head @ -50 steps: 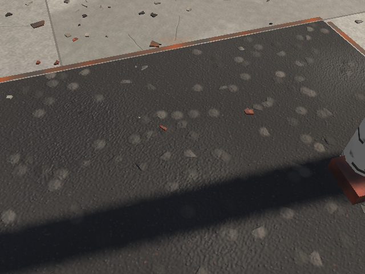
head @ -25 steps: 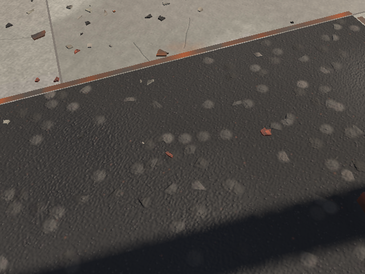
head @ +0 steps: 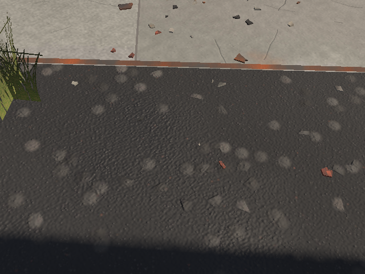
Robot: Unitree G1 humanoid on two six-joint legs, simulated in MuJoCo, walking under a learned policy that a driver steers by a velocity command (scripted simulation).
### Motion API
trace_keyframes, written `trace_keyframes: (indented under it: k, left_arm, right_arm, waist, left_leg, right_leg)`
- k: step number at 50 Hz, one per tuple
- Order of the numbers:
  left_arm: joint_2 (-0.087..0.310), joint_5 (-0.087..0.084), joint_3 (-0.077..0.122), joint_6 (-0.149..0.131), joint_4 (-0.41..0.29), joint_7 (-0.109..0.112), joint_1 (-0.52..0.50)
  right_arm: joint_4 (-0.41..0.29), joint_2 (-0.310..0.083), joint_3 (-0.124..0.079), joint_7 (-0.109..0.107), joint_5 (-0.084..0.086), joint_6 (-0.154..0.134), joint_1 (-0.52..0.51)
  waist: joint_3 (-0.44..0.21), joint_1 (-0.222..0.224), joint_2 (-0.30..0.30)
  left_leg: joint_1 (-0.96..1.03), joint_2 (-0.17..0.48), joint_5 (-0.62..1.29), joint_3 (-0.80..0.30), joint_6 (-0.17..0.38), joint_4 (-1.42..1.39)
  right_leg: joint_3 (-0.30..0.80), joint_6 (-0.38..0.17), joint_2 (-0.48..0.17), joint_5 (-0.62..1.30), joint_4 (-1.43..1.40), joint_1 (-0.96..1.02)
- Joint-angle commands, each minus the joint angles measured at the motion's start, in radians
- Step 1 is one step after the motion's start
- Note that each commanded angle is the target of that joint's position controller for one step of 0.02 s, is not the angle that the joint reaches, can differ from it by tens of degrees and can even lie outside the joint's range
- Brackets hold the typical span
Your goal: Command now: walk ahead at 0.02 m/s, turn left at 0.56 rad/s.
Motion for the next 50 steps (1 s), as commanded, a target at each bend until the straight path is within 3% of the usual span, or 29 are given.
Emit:
trace_keyframes:
  k: [1,4,9,12,13,14,15,16,17,18,19,21,23,25,28,31,33,34,35,36,37,38,39,40,41,42,45,48,50]
  left_arm:
    - [0.062,-0.006,0.014,-0.012,-0.055,0.004,0.000]
    - [0.058,-0.005,0.010,-0.013,-0.057,-0.002,-0.016]
    - [0.076,-0.012,0.014,-0.025,-0.059,-0.017,-0.006]
    - [0.082,-0.012,0.021,-0.041,-0.039,-0.030,0.068]
    - [0.110,-0.006,0.031,-0.043,-0.029,-0.029,0.099]
    - [0.178,0.011,0.044,-0.037,-0.037,-0.021,0.111]
    - [0.222,0.041,0.049,-0.031,-0.038,-0.022,0.087]
    - [0.169,0.041,0.035,-0.036,-0.064,-0.019,0.048]
    - [0.114,0.030,0.020,-0.037,-0.078,-0.012,-0.004]
    - [0.096,0.017,0.014,-0.034,-0.085,-0.008,-0.036]
    - [0.086,0.003,0.010,-0.032,-0.085,-0.003,-0.039]
    - [0.091,0.005,0.006,-0.023,-0.074,0.008,-0.003]
    - [0.106,0.011,0.011,-0.013,-0.065,0.016,0.047]
    - [0.133,0.004,0.021,-0.009,-0.059,0.015,0.091]
    - [0.176,-0.008,0.035,-0.016,-0.061,0.002,0.094]
    - [0.195,-0.023,0.043,-0.033,-0.061,-0.021,0.091]
    - [0.193,-0.040,0.043,-0.039,-0.055,-0.035,0.076]
    - [0.174,-0.044,0.038,-0.040,-0.052,-0.039,0.067]
    - [0.127,-0.037,0.024,-0.043,-0.046,-0.042,0.079]
    - [0.053,-0.008,-0.001,-0.049,-0.068,-0.049,0.046]
    - [0.023,0.010,-0.012,-0.072,-0.164,-0.047,-0.040]
    - [0.101,-0.021,0.005,-0.095,-0.164,-0.054,-0.068]
    - [0.129,-0.041,0.013,-0.110,-0.152,-0.067,-0.037]
    - [0.134,-0.030,0.016,-0.116,-0.118,-0.071,0.000]
    - [0.136,-0.009,0.017,-0.120,-0.105,-0.072,0.003]
    - [0.129,-0.004,0.017,-0.117,-0.090,-0.077,0.017]
    - [0.081,-0.011,-0.001,-0.104,-0.075,-0.085,0.018]
    - [0.041,-0.020,-0.021,-0.098,-0.095,-0.089,-0.045]
    - [0.018,-0.017,-0.034,-0.104,-0.117,-0.098,-0.102]
  right_arm:
    - [-0.072,-0.174,-0.048,-0.016,0.003,-0.008,-0.010]
    - [-0.078,-0.190,-0.054,-0.022,0.004,0.003,-0.017]
    - [-0.085,-0.189,-0.053,-0.013,0.005,0.015,-0.044]
    - [-0.096,-0.178,-0.047,-0.016,0.019,0.024,-0.087]
    - [-0.098,-0.156,-0.041,-0.020,0.019,0.026,-0.077]
    - [-0.096,-0.100,-0.026,-0.018,0.006,0.025,-0.026]
    - [-0.124,-0.122,-0.036,-0.017,0.013,0.017,-0.011]
    - [-0.104,-0.203,-0.058,-0.016,0.000,0.011,0.013]
    - [-0.081,-0.228,-0.074,-0.013,0.009,0.015,0.022]
    - [-0.058,-0.205,-0.074,-0.016,0.010,0.026,0.040]
    - [-0.057,-0.184,-0.069,-0.017,0.007,0.034,0.037]
    - [-0.076,-0.139,-0.054,-0.010,0.017,0.038,0.005]
    - [-0.106,-0.117,-0.042,-0.005,0.023,0.034,-0.050]
    - [-0.125,-0.105,-0.032,0.004,0.020,0.032,-0.076]
    - [-0.145,-0.093,-0.018,0.022,0.014,0.023,-0.095]
    - [-0.136,-0.102,-0.019,0.035,0.015,0.014,-0.069]
    - [-0.113,-0.096,-0.022,0.041,0.017,0.010,-0.008]
    - [-0.080,-0.095,-0.026,0.041,0.018,0.008,0.059]
    - [-0.039,-0.122,-0.044,0.035,0.024,0.006,0.160]
    - [-0.011,-0.197,-0.073,0.023,0.030,0.002,0.298]
    - [-0.045,-0.325,-0.088,0.031,0.019,-0.025,0.314]
    - [-0.052,-0.226,-0.061,0.040,0.010,-0.055,0.282]
    - [-0.054,-0.165,-0.038,0.038,0.004,-0.074,0.231]
    - [-0.061,-0.130,-0.026,0.035,0.005,-0.083,0.187]
    - [-0.064,-0.120,-0.020,0.030,0.007,-0.080,0.153]
    - [-0.071,-0.118,-0.013,0.023,-0.001,-0.079,0.133]
    - [-0.063,-0.138,-0.018,0.007,-0.007,-0.085,0.151]
    - [-0.041,-0.137,-0.014,0.001,-0.015,-0.088,0.159]
    - [-0.019,-0.141,-0.014,-0.005,-0.020,-0.090,0.179]
  waist:
    - [-0.189,0.009,0.146]
    - [-0.181,-0.002,0.164]
    - [-0.157,-0.008,0.197]
    - [-0.161,0.039,0.194]
    - [-0.167,0.043,0.160]
    - [-0.191,0.009,-0.041]
    - [-0.133,-0.016,-0.257]
    - [-0.123,-0.011,-0.174]
    - [-0.103,-0.027,-0.121]
    - [-0.084,-0.036,-0.098]
    - [-0.070,-0.022,-0.102]
    - [-0.060,0.003,-0.113]
    - [-0.076,0.043,-0.130]
    - [-0.107,0.077,-0.132]
    - [-0.083,0.087,-0.149]
    - [-0.054,0.071,-0.131]
    - [-0.053,0.025,-0.114]
    - [-0.063,-0.010,-0.093]
    - [-0.097,-0.048,-0.037]
    - [-0.129,-0.105,0.164]
    - [-0.115,-0.099,0.351]
    - [-0.091,-0.108,0.217]
    - [-0.031,-0.067,0.217]
    - [-0.004,-0.041,0.170]
    - [0.006,-0.028,0.153]
    - [0.000,-0.013,0.162]
    - [-0.025,-0.017,0.124]
    - [0.019,-0.037,0.117]
    - [0.047,-0.059,0.117]
  left_leg:
    - [0.235,0.230,0.495,-0.245,0.182,-0.081]
    - [0.193,0.219,0.385,-0.283,0.180,-0.081]
    - [0.141,0.199,0.292,-0.386,0.169,-0.069]
    - [0.121,0.153,0.264,-0.419,0.119,-0.012]
    - [0.060,0.110,0.153,-0.395,0.074,0.034]
    - [-0.066,0.005,-0.139,-0.267,0.015,0.233]
    - [-0.255,-0.123,-0.466,-0.110,-0.039,0.421]
    - [-0.267,-0.043,-0.447,-0.126,-0.074,0.619]
    - [-0.262,-0.026,-0.375,-0.119,-0.086,0.688]
    - [-0.269,-0.018,-0.317,-0.103,-0.104,0.722]
    - [-0.302,-0.013,-0.266,-0.096,-0.120,0.755]
    - [-0.307,-0.002,-0.217,-0.043,-0.141,0.723]
    - [-0.330,0.023,-0.202,-0.012,-0.157,0.623]
    - [-0.311,0.058,-0.193,0.016,-0.155,0.518]
    - [-0.228,0.081,-0.210,0.066,-0.124,0.380]
    - [-0.105,0.072,-0.199,0.114,-0.073,0.243]
    - [0.012,0.057,-0.135,0.143,-0.033,0.110]
    - [0.118,0.030,-0.097,0.170,-0.014,0.040]
    - [0.277,0.006,-0.111,0.159,0.014,0.009]
    - [0.455,0.158,-0.169,-0.098,0.085,-0.081]
    - [0.534,0.383,-0.356,-0.659,0.283,-0.219]
    - [0.491,0.416,-0.410,-0.663,0.313,-0.274]
    - [0.441,0.381,-0.365,-0.550,0.274,-0.276]
    - [0.402,0.325,-0.266,-0.432,0.231,-0.265]
    - [0.374,0.289,-0.139,-0.354,0.201,-0.267]
    - [0.347,0.260,-0.010,-0.277,0.176,-0.276]
    - [0.335,0.229,0.253,-0.128,0.153,-0.288]
    - [0.263,0.191,0.291,-0.007,0.120,-0.318]
    - [0.209,0.183,0.372,0.053,0.103,-0.324]
  right_leg:
    - [0.042,0.019,0.002,0.056,-0.099,-0.049]
    - [0.053,0.029,0.014,0.079,-0.222,0.020]
    - [0.064,0.012,0.037,0.069,-0.379,0.124]
    - [0.045,-0.019,0.039,0.211,-0.629,0.259]
    - [0.073,-0.045,-0.022,0.315,-0.706,0.358]
    - [0.259,-0.121,-0.230,0.425,-0.738,0.473]
    - [0.484,-0.300,-0.393,0.572,-0.767,0.430]
    - [0.474,-0.358,-0.429,0.558,-0.769,0.390]
    - [0.361,-0.318,-0.361,0.515,-0.755,0.368]
    - [0.269,-0.271,-0.292,0.452,-0.746,0.367]
    - [0.225,-0.259,-0.272,0.452,-0.743,0.385]
    - [0.138,-0.265,-0.238,0.500,-0.751,0.401]
    - [0.114,-0.284,-0.255,0.534,-0.751,0.486]
    - [0.116,-0.287,-0.279,0.318,-0.789,0.531]
    - [0.103,-0.275,-0.300,0.097,-0.847,0.477]
    - [0.056,-0.257,-0.309,0.043,-0.859,0.402]
    - [0.015,-0.235,-0.305,0.026,-0.814,0.358]
    - [-0.025,-0.214,-0.286,0.022,-0.750,0.305]
    - [-0.084,-0.179,-0.244,0.027,-0.614,0.217]
    - [-0.190,-0.104,-0.155,-0.006,-0.251,0.024]
    - [-0.114,-0.052,0.022,-0.200,0.023,-0.352]
    - [0.025,-0.069,-0.044,-0.163,0.131,-0.413]
    - [0.033,-0.092,-0.085,-0.047,0.109,-0.410]
    - [0.025,-0.093,-0.114,0.049,0.069,-0.371]
    - [0.021,-0.084,-0.123,0.119,0.004,-0.338]
    - [0.010,-0.073,-0.128,0.186,-0.027,-0.287]
    - [-0.028,-0.039,-0.109,0.347,-0.117,-0.247]
    - [-0.051,-0.034,-0.084,0.481,-0.307,-0.173]
    - [-0.083,-0.045,-0.053,0.560,-0.418,-0.085]
Velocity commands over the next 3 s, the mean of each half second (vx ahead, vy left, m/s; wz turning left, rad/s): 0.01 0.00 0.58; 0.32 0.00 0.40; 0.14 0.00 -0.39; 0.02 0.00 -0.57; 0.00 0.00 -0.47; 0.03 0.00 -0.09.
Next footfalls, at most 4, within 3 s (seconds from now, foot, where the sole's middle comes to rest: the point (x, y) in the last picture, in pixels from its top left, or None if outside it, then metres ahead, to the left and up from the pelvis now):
0.28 right None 0.08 -0.14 -0.78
0.72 left None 0.01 0.12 -0.78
1.16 right None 0.41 0.12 -0.78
1.58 left None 0.36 0.34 -0.78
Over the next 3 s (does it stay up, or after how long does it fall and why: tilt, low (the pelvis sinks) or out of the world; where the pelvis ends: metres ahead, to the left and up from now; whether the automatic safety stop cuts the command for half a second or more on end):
stays up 0.33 0.20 -0.01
